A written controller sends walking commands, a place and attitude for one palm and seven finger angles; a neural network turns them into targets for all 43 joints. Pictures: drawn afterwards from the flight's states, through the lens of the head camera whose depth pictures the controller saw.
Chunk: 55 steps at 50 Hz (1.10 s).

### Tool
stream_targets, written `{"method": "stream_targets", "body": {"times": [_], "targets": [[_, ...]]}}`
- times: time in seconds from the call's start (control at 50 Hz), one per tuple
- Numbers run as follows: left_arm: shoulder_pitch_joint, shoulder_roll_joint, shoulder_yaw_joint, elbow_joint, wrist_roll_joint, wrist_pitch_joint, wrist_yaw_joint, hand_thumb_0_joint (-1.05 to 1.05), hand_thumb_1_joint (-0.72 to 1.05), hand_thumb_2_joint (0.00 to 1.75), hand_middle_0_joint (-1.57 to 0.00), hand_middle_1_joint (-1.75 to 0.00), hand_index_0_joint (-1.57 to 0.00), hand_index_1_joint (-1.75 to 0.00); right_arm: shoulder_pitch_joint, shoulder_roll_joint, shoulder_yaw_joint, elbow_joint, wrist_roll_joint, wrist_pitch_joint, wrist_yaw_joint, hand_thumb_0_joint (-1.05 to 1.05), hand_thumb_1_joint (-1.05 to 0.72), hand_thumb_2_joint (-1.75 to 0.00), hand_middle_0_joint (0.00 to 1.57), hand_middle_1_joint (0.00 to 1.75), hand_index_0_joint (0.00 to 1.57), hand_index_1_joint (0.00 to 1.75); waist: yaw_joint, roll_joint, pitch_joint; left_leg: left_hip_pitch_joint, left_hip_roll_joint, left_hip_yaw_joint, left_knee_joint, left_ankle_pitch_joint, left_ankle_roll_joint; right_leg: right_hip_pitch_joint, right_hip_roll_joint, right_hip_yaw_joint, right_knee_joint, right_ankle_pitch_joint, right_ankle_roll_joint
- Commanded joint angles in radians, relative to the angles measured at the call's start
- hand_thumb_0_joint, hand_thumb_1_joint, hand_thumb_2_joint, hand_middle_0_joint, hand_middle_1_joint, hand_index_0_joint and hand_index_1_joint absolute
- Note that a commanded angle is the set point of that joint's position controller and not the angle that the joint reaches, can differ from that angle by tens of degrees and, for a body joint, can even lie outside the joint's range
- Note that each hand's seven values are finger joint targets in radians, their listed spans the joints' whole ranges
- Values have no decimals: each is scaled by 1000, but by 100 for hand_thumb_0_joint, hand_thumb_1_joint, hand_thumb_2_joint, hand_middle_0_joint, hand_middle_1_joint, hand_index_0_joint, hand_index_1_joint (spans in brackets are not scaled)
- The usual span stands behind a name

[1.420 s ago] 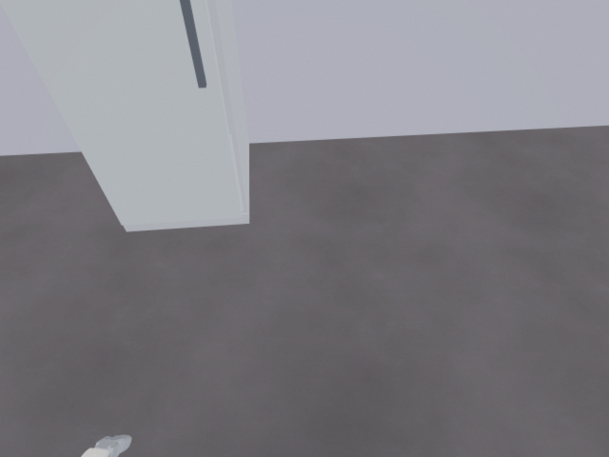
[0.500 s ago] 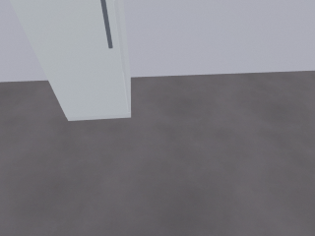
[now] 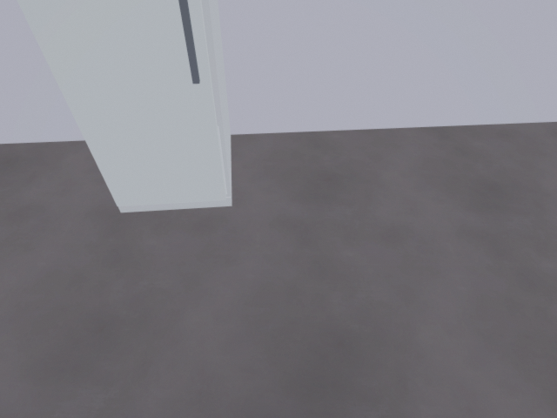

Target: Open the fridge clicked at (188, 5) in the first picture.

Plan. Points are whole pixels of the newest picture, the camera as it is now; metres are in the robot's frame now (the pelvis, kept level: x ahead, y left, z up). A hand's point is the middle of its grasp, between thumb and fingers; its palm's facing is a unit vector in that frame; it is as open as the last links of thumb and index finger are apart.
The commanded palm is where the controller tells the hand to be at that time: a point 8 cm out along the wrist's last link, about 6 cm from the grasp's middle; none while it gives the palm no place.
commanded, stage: look at it before walking up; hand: right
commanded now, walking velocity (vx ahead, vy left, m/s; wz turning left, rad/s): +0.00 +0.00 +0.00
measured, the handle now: (189, 33) +1.11 +0.33 +0.07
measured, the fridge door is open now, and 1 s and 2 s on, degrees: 0 0 0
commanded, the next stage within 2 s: walk to a spot facing it in 0.02 s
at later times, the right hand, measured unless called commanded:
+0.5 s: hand out of the picture +0.07 -0.19 -0.18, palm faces -0.14 +0.96 -0.26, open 7.4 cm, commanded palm none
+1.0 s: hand out of the picture +0.11 -0.21 -0.18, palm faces -0.32 +0.92 -0.22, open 7.4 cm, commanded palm none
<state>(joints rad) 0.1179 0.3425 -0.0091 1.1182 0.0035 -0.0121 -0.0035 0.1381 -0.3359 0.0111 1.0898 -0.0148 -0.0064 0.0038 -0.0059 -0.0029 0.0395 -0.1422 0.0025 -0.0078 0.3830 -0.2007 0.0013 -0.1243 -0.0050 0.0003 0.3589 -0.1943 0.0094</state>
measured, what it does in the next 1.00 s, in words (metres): steps on the spot, turning left: right foot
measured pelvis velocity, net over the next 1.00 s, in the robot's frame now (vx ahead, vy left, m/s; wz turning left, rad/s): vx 0.01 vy -0.02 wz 0.42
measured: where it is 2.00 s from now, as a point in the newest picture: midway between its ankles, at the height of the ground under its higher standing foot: (220, 410)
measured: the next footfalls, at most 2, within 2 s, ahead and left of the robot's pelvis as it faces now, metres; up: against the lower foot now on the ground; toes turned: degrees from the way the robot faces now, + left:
right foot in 0.98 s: +0.07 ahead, -0.12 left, +0.00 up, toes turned +23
left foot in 1.46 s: +0.17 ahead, +0.24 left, +0.00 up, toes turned +50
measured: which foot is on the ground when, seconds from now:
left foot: down 0.00-0.98, up 1.00-1.00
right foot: down 0.00-0.54, up 0.56-0.96, down 0.98-1.00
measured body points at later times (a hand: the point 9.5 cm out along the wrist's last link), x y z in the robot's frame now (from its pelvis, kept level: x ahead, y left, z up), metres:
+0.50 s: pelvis -0.01 +0.01 -0.02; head +0.02 +0.02 +0.42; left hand +0.03 +0.27 -0.17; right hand +0.07 -0.24 -0.16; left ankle -0.01 +0.11 -0.74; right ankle +0.00 -0.13 -0.75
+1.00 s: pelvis +0.01 -0.02 -0.01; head +0.03 -0.03 +0.44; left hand +0.01 +0.27 -0.13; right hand +0.13 -0.26 -0.16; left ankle -0.01 +0.10 -0.74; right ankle +0.03 -0.14 -0.75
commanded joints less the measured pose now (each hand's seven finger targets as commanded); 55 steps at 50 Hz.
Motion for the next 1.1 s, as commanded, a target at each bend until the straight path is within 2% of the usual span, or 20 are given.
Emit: {"method": "stream_targets", "body": {"times": [0.0, 0.14, 0.2, 0.36, 0.44, 0.48, 0.5, 0.52, 0.54, 0.58, 0.64, 0.82, 0.88, 0.9, 0.92, 0.94, 0.96, 0.98, 1.02, 1.08], "targets": [[-49, 202, 41, -64, 4, -21, 14, 0, 90, 90, -20, -30, -20, -30, -44, -211, -45, -67, 4, -22, -15, 0, -90, -90, 20, 30, 20, 30, 5, 11, -53, -12, 117, -112, -84, 72, 31, -4, -110, 101, -60, 86, -35], [-41, 196, 45, -67, 6, -21, 19, 0, 90, 90, -20, -30, -20, -30, -42, -204, -48, -73, 3, -17, -13, 0, -90, -90, 20, 30, 20, 30, 7, 8, -62, -28, 111, -121, -63, 150, 34, 23, -119, 77, -33, 124, -31], [26, 80, 32, -74, 7, 1, 25, 0, 90, 90, -20, -30, -20, -30, 21, -101, -37, -82, 3, 16, -19, 0, -90, -90, 20, 30, 20, 30, 11, 29, -67, -63, 106, -140, 6, 234, 24, 10, -124, 23, 33, 135, -11], [33, 109, 80, -185, 9, 21, 34, 0, 90, 90, -20, -30, -20, -30, 58, -79, -67, -194, -6, 47, -2, 0, -90, -90, 20, 30, 20, 30, 9, -62, -54, -221, 17, -131, 229, 115, 17, -68, -220, 55, 59, -21, -61], [-11, 108, 98, -227, 14, 11, 33, 0, 90, 90, -20, -30, -20, -30, 111, -25, -82, -220, -5, 54, 7, 0, -90, -90, 20, 30, 20, 30, -19, -195, -58, -212, 8, -1, 492, -266, -15, -121, -368, 81, 40, 194, -165], [-48, 100, 102, -246, 17, 17, 33, 0, 90, 90, -20, -30, -20, -30, 197, -20, -93, -210, -8, 45, 10, 0, -90, -90, 20, 30, 20, 30, -72, -104, -43, -82, 27, 0, 305, -135, -5, -216, -312, -26, 229, 175, -99], [-31, 53, 98, -257, 11, 29, 28, 0, 90, 90, -20, -30, -20, -30, 240, -80, -106, -206, -18, 28, 5, 0, -90, -90, 20, 30, 20, 30, -84, 147, -45, -37, 134, -209, 60, 77, 33, -309, -170, -135, 515, -32, -2], [-28, -19, 83, -296, 7, 31, 22, 0, 90, 90, -20, -30, -20, -30, 249, -170, -116, -215, -17, 15, -10, 0, -90, -90, 20, 30, 20, 30, -66, 369, -28, -47, 357, -598, -88, 324, 134, -501, -21, -102, 751, -397, 52], [-41, 17, 88, -291, 6, 42, 30, 0, 90, 90, -20, -30, -20, -30, 244, -148, -119, -228, -6, 21, -23, 0, -90, -90, 20, 30, 20, 30, -77, 266, -53, -99, 334, -607, -144, 157, 154, -447, -41, 45, 808, -364, 35], [-17, 18, 93, -264, 9, 36, 25, 0, 90, 90, -20, -30, -20, -30, 123, -100, -111, -253, -5, 23, -24, 0, -90, -90, 20, 30, 20, 30, -19, 152, -32, -100, 252, -485, -96, 80, 163, -456, -71, 57, 822, -221, 37], [17, -3, 89, -243, 15, 35, 24, 0, 90, 90, -20, -30, -20, -30, 127, -70, -107, -254, -4, 15, -20, 0, -90, -90, 20, 30, 20, 30, -11, 125, -110, -36, 187, -390, -62, 132, 163, -408, -61, 24, 754, -169, 56], [-31, -15, 83, -289, 13, 3, 10, 0, 90, 90, -20, -30, -20, -30, 195, -85, -123, -228, -12, 3, -3, 0, -90, -90, 20, 30, 20, 30, -54, 159, -70, -46, 150, -502, -156, -280, 197, -345, -25, -8, 433, -229, 44], [41, -24, 81, -281, 5, -15, 14, 0, 90, 90, -20, -30, -20, -30, 150, -95, -127, -242, -13, 7, 0, 0, -90, -90, 20, 30, 20, 30, -27, 174, -85, -126, 112, -497, -117, -234, 179, -172, 11, -23, 234, -225, 22], [107, -20, 80, -263, 3, -21, 19, 0, 90, 90, -20, -30, -20, -30, 114, -93, -127, -252, -9, 10, 1, 0, -90, -90, 20, 30, 20, 30, 10, 171, -90, -220, 82, -473, -74, -258, 151, -32, 17, -25, 119, -163, 12], [185, 8, 87, -240, 0, -29, 29, 0, 90, 90, -20, -30, -20, -30, 81, -66, -122, -267, -5, 12, 5, 0, -90, -90, 20, 30, 20, 30, 52, 108, -95, -392, 22, -414, 13, -309, 103, 177, -23, 2, 9, -152, -2], [260, 100, 105, -227, 12, -33, 38, 0, 90, 90, -20, -30, -20, -30, 68, -1, -110, -291, 0, 14, 18, 0, -90, -90, 20, 30, 20, 30, 96, -151, -87, -615, -87, -265, 238, -395, 50, 324, -240, 249, -126, -401, -55], [278, 172, 118, -242, 13, -32, 39, 0, 90, 90, -20, -30, -20, -30, 19, 18, -111, -333, 1, 3, 28, 0, -90, -90, 20, 30, 20, 30, 102, -298, -23, -707, -82, -91, 475, -353, 2, 246, -473, 492, -239, -565, -137], [241, 154, 110, -254, 20, -33, 33, 0, 90, 90, -20, -30, -20, -30, -16, -14, -126, -341, -12, -2, 38, 0, -90, -90, 20, 30, 20, 30, 91, -187, 36, -676, -5, -82, 607, -296, -8, 94, -512, 526, -270, -590, -186], [157, 61, 81, -258, 20, -45, 32, 0, 90, 90, -20, -30, -20, -30, 28, -12, -133, -287, -24, 9, 55, 0, -90, -90, 20, 30, 20, 30, 17, -116, 103, -640, 26, -52, 736, -134, -26, -4, -370, 282, -245, -410, -120], [186, 13, 65, -241, 17, -65, 36, 0, 90, 90, -20, -30, -20, -30, 65, 35, -118, -262, -23, 20, 65, 0, -90, -90, 20, 30, 20, 30, -2, -125, 80, -611, 41, -19, 806, -22, -39, 11, -288, 75, -198, -118, -106]]}}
